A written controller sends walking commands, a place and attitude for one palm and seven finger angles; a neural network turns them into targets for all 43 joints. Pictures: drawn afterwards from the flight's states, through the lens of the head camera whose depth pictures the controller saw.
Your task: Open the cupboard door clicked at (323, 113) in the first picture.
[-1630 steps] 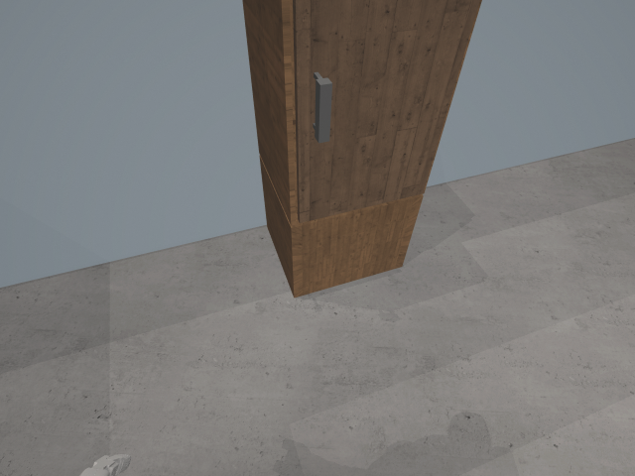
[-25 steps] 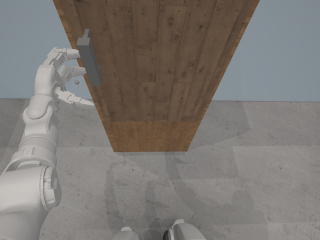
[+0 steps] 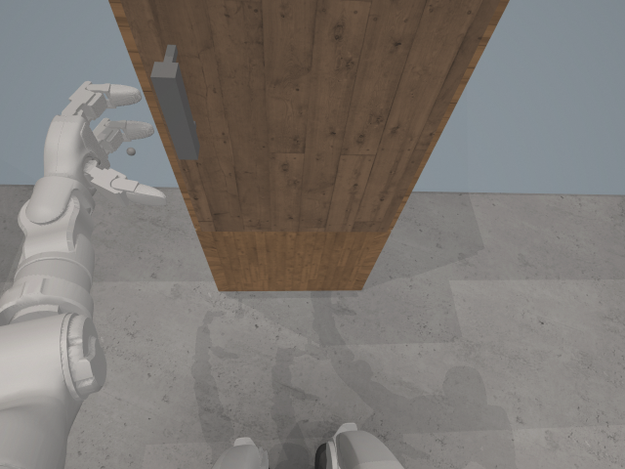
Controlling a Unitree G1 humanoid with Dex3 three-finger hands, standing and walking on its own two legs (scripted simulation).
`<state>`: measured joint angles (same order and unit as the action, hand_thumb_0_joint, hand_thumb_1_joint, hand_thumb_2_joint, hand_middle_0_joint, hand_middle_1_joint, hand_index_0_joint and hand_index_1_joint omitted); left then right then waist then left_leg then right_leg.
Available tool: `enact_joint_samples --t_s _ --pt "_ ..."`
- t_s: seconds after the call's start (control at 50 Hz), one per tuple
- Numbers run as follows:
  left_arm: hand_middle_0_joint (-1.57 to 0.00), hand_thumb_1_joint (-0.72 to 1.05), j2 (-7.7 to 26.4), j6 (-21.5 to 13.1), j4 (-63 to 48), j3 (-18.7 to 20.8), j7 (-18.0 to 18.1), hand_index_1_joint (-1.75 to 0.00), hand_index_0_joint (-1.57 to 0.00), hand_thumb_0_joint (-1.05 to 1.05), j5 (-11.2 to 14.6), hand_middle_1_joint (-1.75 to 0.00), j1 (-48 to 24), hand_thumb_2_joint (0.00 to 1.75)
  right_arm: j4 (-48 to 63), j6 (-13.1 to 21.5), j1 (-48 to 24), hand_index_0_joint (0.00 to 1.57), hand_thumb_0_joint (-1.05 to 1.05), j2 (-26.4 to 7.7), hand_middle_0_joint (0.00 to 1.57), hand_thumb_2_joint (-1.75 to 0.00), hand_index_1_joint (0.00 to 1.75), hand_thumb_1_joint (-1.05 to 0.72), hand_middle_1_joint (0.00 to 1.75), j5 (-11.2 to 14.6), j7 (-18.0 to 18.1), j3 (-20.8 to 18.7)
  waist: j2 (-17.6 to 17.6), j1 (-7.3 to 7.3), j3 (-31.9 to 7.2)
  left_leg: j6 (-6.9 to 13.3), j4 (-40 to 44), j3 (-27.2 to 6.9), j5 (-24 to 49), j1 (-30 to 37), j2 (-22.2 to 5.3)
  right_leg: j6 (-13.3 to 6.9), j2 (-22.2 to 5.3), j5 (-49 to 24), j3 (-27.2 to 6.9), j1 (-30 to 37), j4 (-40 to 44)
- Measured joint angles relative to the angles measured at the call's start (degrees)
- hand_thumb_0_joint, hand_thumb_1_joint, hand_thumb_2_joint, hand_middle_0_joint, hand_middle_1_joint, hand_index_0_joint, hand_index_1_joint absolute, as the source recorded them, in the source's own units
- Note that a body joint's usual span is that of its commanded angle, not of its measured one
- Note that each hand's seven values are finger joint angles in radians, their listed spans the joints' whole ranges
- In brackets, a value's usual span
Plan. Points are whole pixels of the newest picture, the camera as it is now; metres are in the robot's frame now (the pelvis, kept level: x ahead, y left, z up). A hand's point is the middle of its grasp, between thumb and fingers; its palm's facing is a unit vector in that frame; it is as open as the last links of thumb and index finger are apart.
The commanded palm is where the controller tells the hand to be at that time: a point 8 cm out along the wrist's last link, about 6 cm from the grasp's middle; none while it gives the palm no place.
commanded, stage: move the hooked fingers beside the handle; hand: left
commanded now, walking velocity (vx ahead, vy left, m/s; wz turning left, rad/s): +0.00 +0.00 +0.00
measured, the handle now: (180, 104) +0.57 +0.15 +0.09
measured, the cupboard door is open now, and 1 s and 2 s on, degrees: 0 0 0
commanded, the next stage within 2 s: slide the fingers in behind the handle in 0.94 s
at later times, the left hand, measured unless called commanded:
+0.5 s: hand (135, 152) +0.49 +0.19 +0.08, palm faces -0.07 -1.00 +0.00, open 14.0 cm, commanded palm +0.47 +0.25 +0.09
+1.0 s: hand (127, 150) +0.49 +0.20 +0.09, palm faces -0.04 -1.00 -0.01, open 14.0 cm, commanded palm +0.48 +0.25 +0.09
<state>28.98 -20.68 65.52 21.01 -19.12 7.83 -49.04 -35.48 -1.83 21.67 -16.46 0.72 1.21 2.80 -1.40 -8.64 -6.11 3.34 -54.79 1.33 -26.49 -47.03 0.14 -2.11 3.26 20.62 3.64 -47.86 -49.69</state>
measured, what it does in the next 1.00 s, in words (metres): stands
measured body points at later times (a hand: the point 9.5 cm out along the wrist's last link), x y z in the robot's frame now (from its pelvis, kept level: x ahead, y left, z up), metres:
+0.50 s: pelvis +0.01 +0.01 +0.00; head +0.11 +0.03 +0.44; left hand +0.49 +0.25 +0.09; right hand +0.03 -0.26 -0.11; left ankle -0.01 +0.08 -0.68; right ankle +0.03 -0.10 -0.68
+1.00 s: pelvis +0.01 -0.01 +0.00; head +0.12 +0.01 +0.44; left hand +0.49 +0.26 +0.09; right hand +0.02 -0.28 -0.10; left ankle -0.01 +0.08 -0.68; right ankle +0.03 -0.10 -0.68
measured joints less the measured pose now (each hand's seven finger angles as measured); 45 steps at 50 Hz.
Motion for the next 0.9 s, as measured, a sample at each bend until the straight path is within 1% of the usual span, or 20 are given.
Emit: enact_joint_samples --t_s 0.1,0.18,0.24,0.3,0.38,0.44,0.52,0.58,0.64,0.72,0.84,0.9 --pt "-0.3 -0.5 1.94 0.32 0.61 1.18 -0.72 -1.2 -0.3 -0.01 -0.39 -1.2 0.41 0.3 0.51 -0.45 0.81 0.2 0.0 0.13 0.21 -0.89 0.3 -0.91 0.29 0.07 0.03 0.32 -0.05 -0.25 0.02 0.09 0.01 0.18 -0.17 0.05 -0.19 0.08 0.21 -0.03 -0.2 0.05 0.2" --pt "-0.3 -0.5 2.9 0.41 -0.23 1.36 -2.06 -1.2 -0.3 -0.01 0.29 -1.2 1.23 0.3 0.39 -0.73 1.44 0.2 0.0 0.16 0.21 -0.89 0.3 -0.9 0.29 0.13 0.13 0.37 -0.1 0.01 0.08 0.15 0.13 0.11 -0.22 0.16 -0.25 0.16 0.29 -0.11 -0.17 0.28 0.58" --pt "-0.3 -0.5 2.66 0.3 -1.09 0.06 -2.99 -1.2 -0.3 -0.01 1.39 -1.2 1.69 0.3 0.01 -0.82 1.89 0.2 0.0 0.14 0.21 -0.89 0.3 -0.9 0.29 0.2 0.15 0.21 -0.2 0.39 -0.02 0.18 0.29 -0.2 -0.23 0.39 -0.14 0.24 0.2 -0.1 0.11 0.75 0.97" --pt "-0.3 -0.5 1.51 0.56 -1.58 -1.52 -3.45 -1.2 -0.3 -0.01 1.86 -1.2 1.47 0.3 -0.62 -0.89 1.92 0.2 0.0 0.02 0.21 -0.89 0.3 -0.9 0.29 0.15 0.03 0.0 -0.37 0.74 -0.23 0.23 0.27 -0.63 -0.27 0.43 0.1 0.35 -0.03 0.02 0.51 1.06 1.17" --pt "-0.3 -0.5 -0.57 1.0 -2.1 -2.73 -2.52 -1.2 -0.3 -0.01 1.9 -1.2 1.43 0.3 -0.86 -0.84 1.51 0.2 0.0 -0.01 0.21 -0.89 0.3 -0.9 0.29 0.0 -0.19 -0.41 -0.53 0.82 -0.67 0.29 0.34 -0.81 -0.29 0.54 0.33 0.49 -0.25 0.14 0.67 1.29 1.27" --pt "-0.3 -0.5 -1.48 1.19 -1.15 -2.54 -1.03 -1.2 -0.3 -0.01 0.97 -1.2 0.69 0.3 -0.58 -0.8 0.8 0.2 0.0 0.08 0.21 -0.89 0.3 -0.9 0.29 -0.15 -0.37 -0.35 -0.44 0.48 -0.65 0.37 0.19 -0.69 -0.36 0.47 0.43 0.52 -0.35 0.28 0.56 1.1 0.93" --pt "-0.3 -0.5 -1.33 1.01 -0.11 -1.6 1.22 -1.2 -0.3 -0.01 -0.7 -1.2 -0.45 0.3 0.26 -0.53 0.04 0.2 0.0 0.4 0.21 -0.89 0.3 -0.9 0.29 -0.39 -0.53 -0.13 -0.26 -0.22 -0.21 0.36 -0.26 -0.44 -0.44 -0.2 0.39 0.47 -0.34 0.41 0.35 0.23 0.21" --pt "-0.3 -0.5 -0.71 0.2 -0.59 -0.66 2.1 -1.2 -0.3 -0.01 -1.5 -1.2 -0.57 0.3 0.63 -0.42 -0.04 0.2 0.0 0.59 0.21 -0.89 0.3 -0.9 0.29 -0.49 -0.65 -0.07 -0.38 -0.49 0.06 0.23 -0.46 -0.22 -0.49 -0.66 0.24 0.39 -0.2 0.41 0.15 -0.39 -0.11" --pt "-0.3 -0.5 0.1 -0.3 -0.56 0.11 1.7 -1.2 -0.3 -0.01 -1.46 -1.2 -0.61 0.3 0.51 -0.65 0.3 0.2 0.0 0.74 0.21 -0.89 0.3 -0.9 0.29 -0.39 -0.67 0.14 -0.46 -0.39 0.11 0.14 -0.33 0.0 -0.55 -0.56 0.03 0.28 0.02 0.4 -0.08 -0.45 -0.08" --pt "-0.3 -0.5 1.21 0.69 0.37 -0.17 0.47 -1.2 -0.3 -0.01 -0.84 -1.2 -0.78 0.3 0.23 -1.15 1.2 0.2 0.0 0.74 0.21 -0.89 0.3 -0.9 0.29 -0.16 -0.56 0.31 -0.72 -0.23 -0.01 0.0 0.11 -0.13 -0.52 -0.1 -0.1 0.09 0.17 0.41 0.01 0.01 0.33" --pt "-0.3 -0.5 1.04 1.29 -0.28 -0.5 -1.01 -1.2 -0.3 -0.01 0.52 -1.2 0.74 0.3 0.01 -1.63 2.14 0.2 0.0 0.4 0.21 -0.89 0.3 -0.9 0.29 0.0 -0.39 0.19 -0.71 0.14 -0.31 -0.27 0.9 -0.28 -0.41 0.88 -0.24 -0.22 0.36 0.38 0.1 0.92 1.0" --pt "-0.3 -0.5 0.88 1.22 -0.47 0.18 -1.32 -1.2 -0.3 -0.01 0.39 -1.2 1.17 0.3 0.03 -1.69 1.89 0.2 0.0 0.2 0.21 -0.89 0.3 -0.9 0.3 0.03 -0.31 0.14 -0.39 0.05 -0.32 -0.4 0.95 -0.37 -0.39 1.02 -0.37 -0.39 0.49 0.37 0.18 1.06 1.06"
